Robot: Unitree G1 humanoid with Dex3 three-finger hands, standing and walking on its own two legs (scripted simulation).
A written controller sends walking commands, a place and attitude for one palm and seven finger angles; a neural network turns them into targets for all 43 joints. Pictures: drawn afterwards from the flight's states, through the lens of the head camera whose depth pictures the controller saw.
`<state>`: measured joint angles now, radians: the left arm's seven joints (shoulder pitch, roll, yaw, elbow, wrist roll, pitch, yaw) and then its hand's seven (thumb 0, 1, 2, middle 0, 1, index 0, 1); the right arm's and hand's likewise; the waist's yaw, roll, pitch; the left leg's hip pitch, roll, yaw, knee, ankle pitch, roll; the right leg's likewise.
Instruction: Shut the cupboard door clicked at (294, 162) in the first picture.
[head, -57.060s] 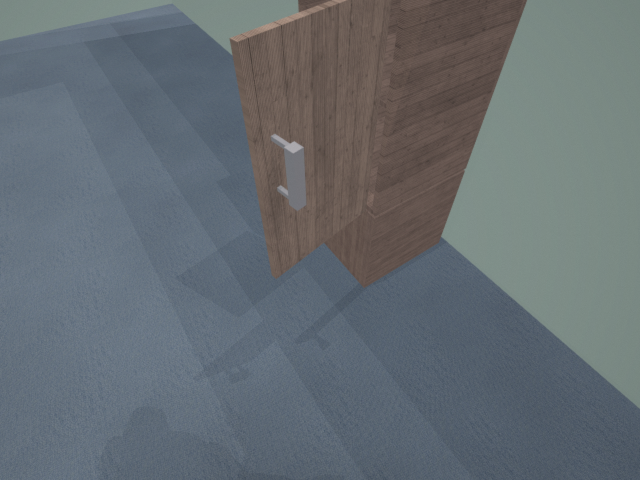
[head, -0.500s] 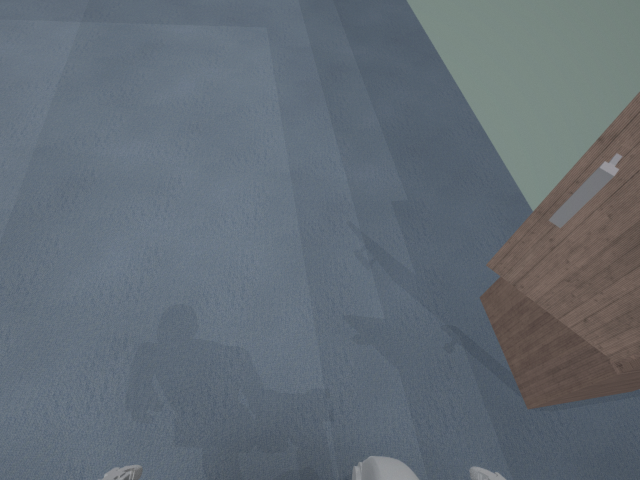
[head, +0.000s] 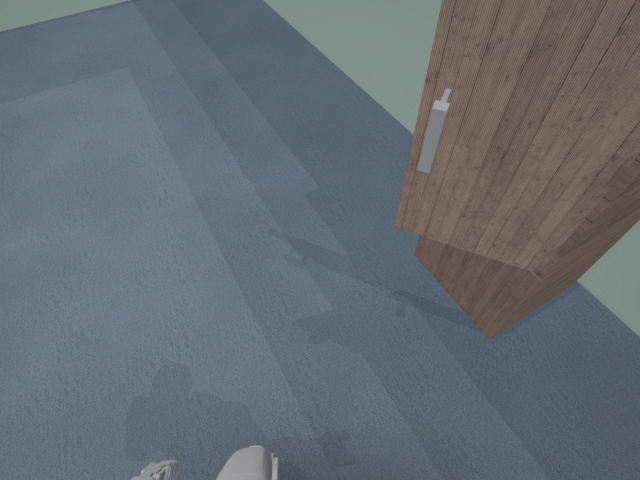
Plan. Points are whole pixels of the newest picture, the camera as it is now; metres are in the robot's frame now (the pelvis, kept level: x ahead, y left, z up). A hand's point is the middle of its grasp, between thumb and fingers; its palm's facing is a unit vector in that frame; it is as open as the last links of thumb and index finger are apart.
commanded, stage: turn to face it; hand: left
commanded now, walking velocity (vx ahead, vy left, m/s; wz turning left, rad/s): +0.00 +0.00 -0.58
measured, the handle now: (435, 131) +0.68 -0.18 +0.00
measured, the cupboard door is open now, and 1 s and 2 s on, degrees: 36 36 36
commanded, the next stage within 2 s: take the last steps up to it in 0.52 s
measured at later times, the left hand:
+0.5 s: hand (170, 455) +0.17 +0.24 -0.17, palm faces -0.22 -0.95 -0.21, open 7.4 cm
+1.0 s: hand (218, 458) +0.17 +0.17 -0.19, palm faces -0.32 -0.93 -0.16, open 7.4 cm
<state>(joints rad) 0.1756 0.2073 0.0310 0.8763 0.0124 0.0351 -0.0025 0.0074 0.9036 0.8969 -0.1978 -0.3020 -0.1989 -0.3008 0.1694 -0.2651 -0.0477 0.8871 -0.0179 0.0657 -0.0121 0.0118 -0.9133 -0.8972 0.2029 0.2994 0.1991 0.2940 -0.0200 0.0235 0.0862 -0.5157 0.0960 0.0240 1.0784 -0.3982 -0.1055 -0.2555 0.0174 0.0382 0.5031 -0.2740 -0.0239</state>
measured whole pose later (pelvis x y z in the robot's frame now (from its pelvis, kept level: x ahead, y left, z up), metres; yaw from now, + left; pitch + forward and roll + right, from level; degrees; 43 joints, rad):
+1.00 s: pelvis +0.09 +0.00 -0.01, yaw -21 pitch +1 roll -2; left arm 0.30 0.20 0.04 1.02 0.02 0.00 -0.01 0.01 0.91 0.90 -0.20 -0.30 -0.20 -0.30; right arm 0.25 -0.21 -0.04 0.96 -0.03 0.00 0.00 0.01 -0.91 -0.90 0.20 0.30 0.20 0.29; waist -0.01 -0.02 0.01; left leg -0.35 0.08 0.10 0.60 -0.29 -0.05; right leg -0.12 0.02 -0.02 0.49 -0.39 -0.02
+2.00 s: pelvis +0.20 -0.11 +0.00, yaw -23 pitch +1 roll +1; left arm 0.21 0.21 0.05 0.98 0.03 0.03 0.03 0.01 0.90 0.90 -0.20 -0.30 -0.20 -0.30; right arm 0.11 -0.23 -0.05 0.94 -0.01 0.05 0.00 0.01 -0.91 -0.90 0.20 0.30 0.20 0.29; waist 0.05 -0.03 0.06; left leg -0.25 0.02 0.01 0.65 -0.38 -0.05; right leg -0.37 -0.10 -0.10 0.48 -0.13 0.00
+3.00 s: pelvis +0.18 -0.06 +0.00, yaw -24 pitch -1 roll -1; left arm 0.30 0.12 -0.02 1.13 0.01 -0.03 0.04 0.01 0.91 0.90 -0.20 -0.30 -0.20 -0.30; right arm 0.29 -0.15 0.00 1.09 -0.02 -0.01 -0.03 0.01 -0.91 -0.90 0.20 0.30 0.20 0.29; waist -0.01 0.01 0.05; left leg -0.20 0.02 0.03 0.49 -0.27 0.01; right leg -0.18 0.02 0.00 0.45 -0.25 -0.01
